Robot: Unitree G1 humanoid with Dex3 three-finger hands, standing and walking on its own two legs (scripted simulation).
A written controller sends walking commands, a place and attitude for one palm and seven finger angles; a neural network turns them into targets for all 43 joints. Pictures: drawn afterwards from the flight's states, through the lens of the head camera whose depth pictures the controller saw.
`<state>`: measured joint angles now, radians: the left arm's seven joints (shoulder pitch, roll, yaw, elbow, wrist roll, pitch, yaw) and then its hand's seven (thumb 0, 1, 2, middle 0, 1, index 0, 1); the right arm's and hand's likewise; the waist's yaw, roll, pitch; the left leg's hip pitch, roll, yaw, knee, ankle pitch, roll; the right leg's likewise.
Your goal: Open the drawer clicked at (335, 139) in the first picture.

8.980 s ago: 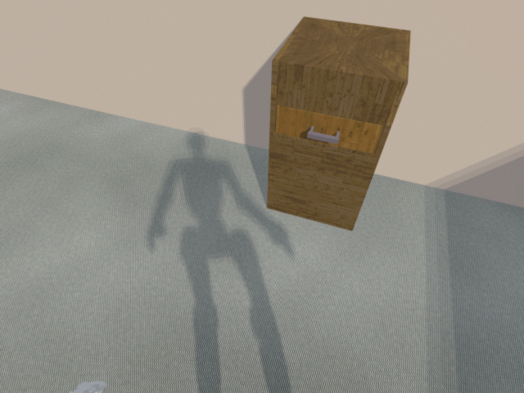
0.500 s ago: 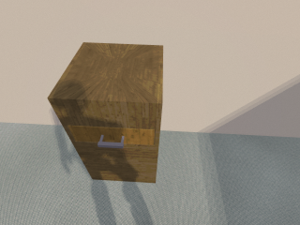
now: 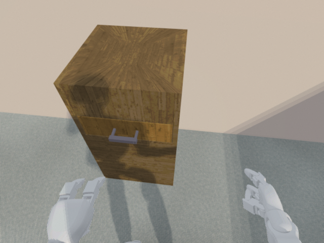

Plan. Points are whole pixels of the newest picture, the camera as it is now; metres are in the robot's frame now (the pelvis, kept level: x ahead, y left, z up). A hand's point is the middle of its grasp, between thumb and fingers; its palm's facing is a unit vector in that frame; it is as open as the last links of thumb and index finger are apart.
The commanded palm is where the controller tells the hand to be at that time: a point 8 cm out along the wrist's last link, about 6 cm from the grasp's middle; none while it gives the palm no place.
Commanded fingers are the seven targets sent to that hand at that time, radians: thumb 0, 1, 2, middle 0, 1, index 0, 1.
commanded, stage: raise the hand with hooked fingers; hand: left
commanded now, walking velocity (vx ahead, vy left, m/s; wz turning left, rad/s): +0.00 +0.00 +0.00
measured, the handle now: (124, 135) +0.52 +0.24 -0.18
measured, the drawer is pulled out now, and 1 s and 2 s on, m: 0.00 0.00 0.00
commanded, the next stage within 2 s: move the hooked fingers above the handle in 1.46 s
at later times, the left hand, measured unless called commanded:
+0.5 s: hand (78, 175) +0.24 +0.24 +0.04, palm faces +0.01 -0.10 -1.00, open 11.6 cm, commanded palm +0.22 +0.24 +0.10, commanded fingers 0.00 -0.22 0.42 -0.28 -1.02 -0.28 -1.02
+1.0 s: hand (69, 136) +0.30 +0.27 +0.11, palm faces +0.04 -0.08 -1.00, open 13.8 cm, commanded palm +0.28 +0.27 +0.17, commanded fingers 0.00 -0.50 0.30 -0.30 -1.20 -0.30 -1.20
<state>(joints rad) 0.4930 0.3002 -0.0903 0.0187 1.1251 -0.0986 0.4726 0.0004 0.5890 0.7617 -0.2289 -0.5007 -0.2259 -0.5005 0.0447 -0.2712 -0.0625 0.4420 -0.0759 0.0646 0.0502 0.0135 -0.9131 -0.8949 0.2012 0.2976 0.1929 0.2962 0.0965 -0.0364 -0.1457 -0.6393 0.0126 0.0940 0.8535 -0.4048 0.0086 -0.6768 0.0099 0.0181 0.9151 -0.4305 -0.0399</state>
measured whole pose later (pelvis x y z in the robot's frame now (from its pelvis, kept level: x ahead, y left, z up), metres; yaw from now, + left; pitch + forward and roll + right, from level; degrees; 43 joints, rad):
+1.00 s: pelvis +0.02 +0.02 +0.04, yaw +3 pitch +3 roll +0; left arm -0.05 0.44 -0.08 0.08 0.96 0.04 0.11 0.00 -0.46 0.31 -0.32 -1.18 -0.31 -1.18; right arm 0.10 -0.21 0.02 0.57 0.00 0.13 -0.01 0.01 -0.91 -0.89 0.21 0.30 0.20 0.30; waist 0.08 0.06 -0.03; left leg -0.31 -0.02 0.04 0.55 -0.29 0.03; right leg -0.31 -0.01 -0.03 0.57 -0.31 -0.02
